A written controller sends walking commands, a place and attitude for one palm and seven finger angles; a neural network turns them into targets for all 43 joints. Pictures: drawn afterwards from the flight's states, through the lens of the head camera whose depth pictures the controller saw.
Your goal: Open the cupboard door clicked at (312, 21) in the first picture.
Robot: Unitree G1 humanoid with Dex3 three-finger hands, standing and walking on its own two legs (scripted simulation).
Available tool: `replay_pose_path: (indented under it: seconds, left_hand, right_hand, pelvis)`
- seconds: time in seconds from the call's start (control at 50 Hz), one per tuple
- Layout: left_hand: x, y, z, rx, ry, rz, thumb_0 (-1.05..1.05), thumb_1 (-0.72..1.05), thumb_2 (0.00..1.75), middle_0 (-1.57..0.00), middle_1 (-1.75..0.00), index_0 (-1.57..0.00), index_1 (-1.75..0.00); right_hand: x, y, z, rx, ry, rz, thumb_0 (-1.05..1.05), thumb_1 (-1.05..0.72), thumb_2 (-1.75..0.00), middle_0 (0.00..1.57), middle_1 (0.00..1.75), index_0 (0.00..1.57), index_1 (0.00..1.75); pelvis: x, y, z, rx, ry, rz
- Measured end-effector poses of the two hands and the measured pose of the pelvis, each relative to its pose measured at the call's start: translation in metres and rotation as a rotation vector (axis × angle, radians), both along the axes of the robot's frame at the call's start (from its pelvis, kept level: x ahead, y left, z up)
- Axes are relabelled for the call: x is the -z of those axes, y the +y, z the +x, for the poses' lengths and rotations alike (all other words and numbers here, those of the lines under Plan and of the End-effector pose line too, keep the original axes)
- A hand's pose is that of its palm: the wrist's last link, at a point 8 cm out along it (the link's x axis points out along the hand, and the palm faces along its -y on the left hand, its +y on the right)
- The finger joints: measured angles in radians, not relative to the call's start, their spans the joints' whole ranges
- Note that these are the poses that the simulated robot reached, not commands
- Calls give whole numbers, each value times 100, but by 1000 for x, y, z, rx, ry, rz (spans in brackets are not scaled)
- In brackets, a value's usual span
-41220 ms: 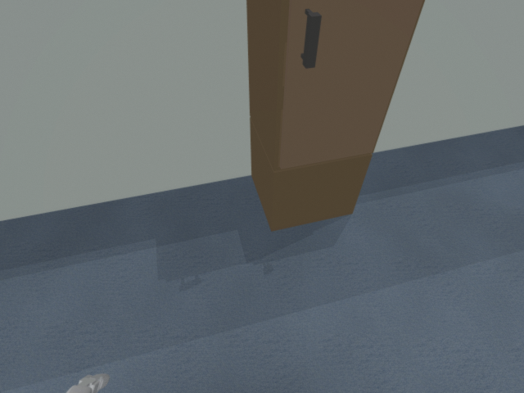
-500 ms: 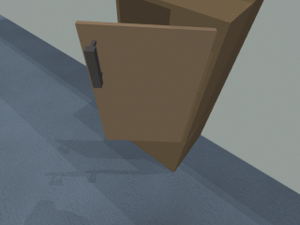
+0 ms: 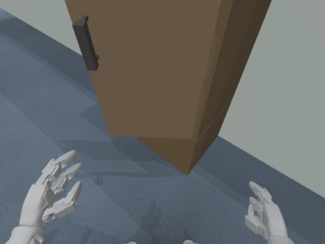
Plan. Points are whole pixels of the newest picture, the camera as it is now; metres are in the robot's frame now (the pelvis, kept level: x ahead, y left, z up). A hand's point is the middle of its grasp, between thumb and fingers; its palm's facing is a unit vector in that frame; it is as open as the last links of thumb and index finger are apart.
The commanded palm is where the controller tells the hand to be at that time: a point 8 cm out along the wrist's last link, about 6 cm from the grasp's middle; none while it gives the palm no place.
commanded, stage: raise the hand with hooked fingers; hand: left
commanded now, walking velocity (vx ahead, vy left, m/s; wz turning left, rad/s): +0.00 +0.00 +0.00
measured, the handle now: (89, 43) +0.58 +0.24 +0.19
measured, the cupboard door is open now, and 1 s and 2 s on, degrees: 37 37 37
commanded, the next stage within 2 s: move the hooked fingers beside the handle in 1.72 s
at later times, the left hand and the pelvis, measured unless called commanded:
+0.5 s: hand (34, 160) +0.26 +0.28 +0.11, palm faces +0.08 -1.00 -0.06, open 11.3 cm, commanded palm +0.23 +0.32 +0.11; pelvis +0.02 +0.02 +0.02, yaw -1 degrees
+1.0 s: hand out of the picture +0.30 +0.35 +0.16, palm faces +0.07 -1.00 -0.06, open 13.8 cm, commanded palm +0.26 +0.39 +0.18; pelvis +0.02 +0.08 +0.04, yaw +1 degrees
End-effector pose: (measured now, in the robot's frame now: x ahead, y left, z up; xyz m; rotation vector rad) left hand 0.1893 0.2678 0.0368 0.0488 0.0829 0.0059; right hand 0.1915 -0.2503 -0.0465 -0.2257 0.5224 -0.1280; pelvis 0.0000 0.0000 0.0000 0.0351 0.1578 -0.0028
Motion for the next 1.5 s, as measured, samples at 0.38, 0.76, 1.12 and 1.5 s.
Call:
replay_pose_path:
  seconds: [0.38,0.76,1.12,1.5]
  left_hand:
    - [-47,41,52,23,25,9,1,21,60,-25,-75,-26,-74]
    - [-101,94,62,-24,-149,24,0,-23,41,-28,-103,-29,-102]
    - [-162,137,91,-60,-170,47,-1,-49,30,-30,-120,-30,-119]
    - [-164,109,106,-54,-90,-1,-1,-50,30,-30,-120,-30,-120]
  right_hand:
    - [24,19,-32,21,146,37,2,-90,-90,20,30,20,30]
    - [-21,73,-6,-13,42,-39,2,-90,-90,20,30,20,30]
    - [-26,122,14,-108,70,18,2,-90,-90,20,30,20,30]
    - [-24,65,8,-37,110,19,2,-90,-90,20,30,20,30]
  pelvis:
    - [-11,2,7,-21,-18,-34]
    - [-30,60,22,-14,-89,-67]
    - [-44,75,29,-32,-143,-69]
    - [-48,42,31,-21,-134,-49]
